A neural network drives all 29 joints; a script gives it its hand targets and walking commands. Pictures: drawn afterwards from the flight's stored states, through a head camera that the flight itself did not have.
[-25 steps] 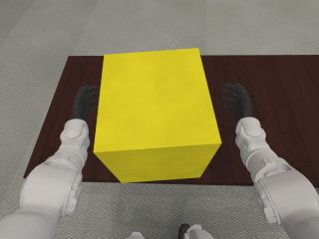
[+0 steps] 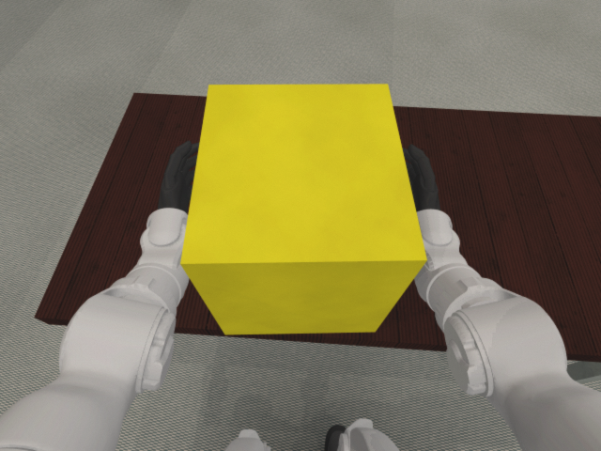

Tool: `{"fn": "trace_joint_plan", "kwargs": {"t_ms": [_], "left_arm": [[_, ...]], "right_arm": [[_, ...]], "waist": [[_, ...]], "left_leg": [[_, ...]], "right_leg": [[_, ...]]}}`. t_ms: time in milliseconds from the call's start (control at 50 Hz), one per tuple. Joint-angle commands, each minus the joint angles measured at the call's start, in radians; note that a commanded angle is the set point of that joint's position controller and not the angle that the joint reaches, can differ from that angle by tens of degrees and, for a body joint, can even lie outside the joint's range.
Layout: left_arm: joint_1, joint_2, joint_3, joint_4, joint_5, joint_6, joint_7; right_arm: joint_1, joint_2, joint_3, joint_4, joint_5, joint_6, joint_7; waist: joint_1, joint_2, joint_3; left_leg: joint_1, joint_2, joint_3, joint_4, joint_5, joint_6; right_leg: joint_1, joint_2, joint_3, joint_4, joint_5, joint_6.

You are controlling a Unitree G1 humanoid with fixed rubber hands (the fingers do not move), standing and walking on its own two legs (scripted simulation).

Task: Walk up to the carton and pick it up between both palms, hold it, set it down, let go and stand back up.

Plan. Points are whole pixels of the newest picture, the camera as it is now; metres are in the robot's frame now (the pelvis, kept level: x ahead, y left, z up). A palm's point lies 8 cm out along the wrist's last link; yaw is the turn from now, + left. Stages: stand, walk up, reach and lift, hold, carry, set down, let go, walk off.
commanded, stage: reach and lift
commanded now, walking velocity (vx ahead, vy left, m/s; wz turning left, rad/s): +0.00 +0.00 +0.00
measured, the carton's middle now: (299, 219) +0.44 +0.02 +0.00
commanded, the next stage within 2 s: none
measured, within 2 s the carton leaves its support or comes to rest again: neither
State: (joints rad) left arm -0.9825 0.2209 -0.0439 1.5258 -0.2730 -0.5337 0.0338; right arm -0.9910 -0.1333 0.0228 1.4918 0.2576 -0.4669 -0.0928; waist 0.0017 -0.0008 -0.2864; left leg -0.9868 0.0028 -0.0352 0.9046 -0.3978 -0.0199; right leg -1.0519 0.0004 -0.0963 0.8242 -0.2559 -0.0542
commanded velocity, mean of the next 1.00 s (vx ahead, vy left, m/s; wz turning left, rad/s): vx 0.00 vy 0.00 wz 0.00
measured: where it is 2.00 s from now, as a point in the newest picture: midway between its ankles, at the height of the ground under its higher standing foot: outside the picture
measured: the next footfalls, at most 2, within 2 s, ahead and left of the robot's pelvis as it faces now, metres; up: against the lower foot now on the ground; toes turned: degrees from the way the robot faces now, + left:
none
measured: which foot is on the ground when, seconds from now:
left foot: down 0.00-1.00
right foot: down 0.00-1.00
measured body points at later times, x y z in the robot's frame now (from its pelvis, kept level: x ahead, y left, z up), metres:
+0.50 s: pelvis +0.02 +0.01 +0.02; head +0.14 +0.00 +0.46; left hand +0.45 +0.19 +0.04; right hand +0.45 -0.15 +0.03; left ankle +0.00 +0.13 -0.68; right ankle +0.06 -0.09 -0.68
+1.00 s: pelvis +0.04 +0.01 +0.05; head +0.16 +0.01 +0.48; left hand +0.45 +0.19 +0.04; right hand +0.45 -0.15 +0.03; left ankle +0.00 +0.13 -0.68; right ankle +0.06 -0.09 -0.68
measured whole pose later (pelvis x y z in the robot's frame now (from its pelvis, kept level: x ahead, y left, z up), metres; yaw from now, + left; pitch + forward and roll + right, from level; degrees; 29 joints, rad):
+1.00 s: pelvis +0.04 +0.01 +0.05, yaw +0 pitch +20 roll -2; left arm -0.78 0.10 0.39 1.38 0.15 -0.66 0.04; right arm -0.75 -0.06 -0.44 1.32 -0.26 -0.60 -0.09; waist 0.00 0.04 -0.11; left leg -0.62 0.01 -0.04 0.59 -0.32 0.00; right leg -0.67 0.02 -0.10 0.49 -0.17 -0.03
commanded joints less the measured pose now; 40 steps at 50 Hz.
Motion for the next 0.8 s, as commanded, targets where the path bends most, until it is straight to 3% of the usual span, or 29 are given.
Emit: {"fn": "trace_joint_plan", "kwargs": {"t_ms": [0,100,200,280,300,380,460,540,620,780], "left_arm": [[-0.278,0.024,0.066,-0.049,0.085,-0.012,-0.013],[-0.235,-0.047,0.138,-0.111,0.173,-0.043,-0.005],[-0.25,-0.097,0.172,-0.146,0.238,-0.056,0.001],[-0.21,-0.146,0.206,-0.119,0.285,-0.061,-0.01],[-0.202,-0.175,0.212,-0.125,0.291,-0.063,-0.016],[-0.192,-0.284,0.219,-0.131,0.337,-0.071,-0.047],[-0.202,-0.515,0.214,-0.109,0.423,-0.086,-0.12],[-0.191,-0.58,0.22,-0.099,0.485,-0.101,-0.141],[-0.164,-0.581,0.214,-0.096,0.499,-0.105,-0.136],[-0.117,-0.585,0.224,-0.108,0.518,-0.114,-0.122]], "right_arm": [[-0.291,-0.058,-0.04,-0.039,-0.04,-0.036,-0.009],[-0.256,-0.009,-0.089,-0.05,-0.1,-0.08,-0.004],[-0.257,0.043,-0.148,-0.065,-0.194,-0.102,0.013],[-0.223,0.119,-0.171,-0.063,-0.259,-0.113,0.023],[-0.236,0.145,-0.165,-0.082,-0.275,-0.121,0.025],[-0.209,0.273,-0.176,-0.073,-0.331,-0.131,0.049],[-0.192,0.538,-0.186,-0.066,-0.475,-0.145,0.107],[-0.141,0.65,-0.21,-0.086,-0.574,-0.143,0.136],[-0.104,0.648,-0.216,-0.071,-0.608,-0.141,0.146],[-0.032,0.674,-0.229,-0.082,-0.645,-0.142,0.148]], "waist": [[0.01,0.031,-0.415],[0.018,0.053,-0.478],[0.02,0.067,-0.46],[0.018,0.031,-0.402],[0.028,0.028,-0.415],[0.015,0.009,-0.371],[-0.004,0.028,-0.314],[0.001,0.041,-0.284],[-0.002,0.061,-0.251],[0.0,0.044,-0.255]], "left_leg": [[0.081,-0.025,0.049,-0.122,0.297,-0.033],[0.173,-0.021,0.062,-0.119,0.418,-0.045],[0.204,-0.012,0.058,-0.145,0.391,-0.05],[0.226,-0.016,0.062,-0.163,0.422,-0.04],[0.232,-0.018,0.064,-0.166,0.424,-0.041],[0.254,-0.013,0.063,-0.189,0.445,-0.029],[0.271,-0.015,0.064,-0.204,0.43,-0.026],[0.281,-0.012,0.072,-0.253,0.419,-0.022],[0.301,-0.003,0.069,-0.278,0.456,-0.029],[0.292,0.001,0.069,-0.333,0.464,-0.023]], "right_leg": [[0.566,-0.002,0.098,-0.067,0.101,0.038],[0.583,0.006,0.09,-0.081,0.209,0.03],[0.563,0.016,0.077,-0.103,0.177,0.024],[0.61,0.013,0.069,-0.12,0.218,0.029],[0.616,0.012,0.069,-0.12,0.221,0.029],[0.677,0.014,0.068,-0.141,0.281,0.029],[0.73,0.013,0.053,-0.167,0.312,0.029],[0.8,0.005,0.052,-0.202,0.36,0.035],[0.805,0.0,0.043,-0.223,0.402,0.036],[0.898,-0.003,0.051,-0.251,0.473,0.04]]}}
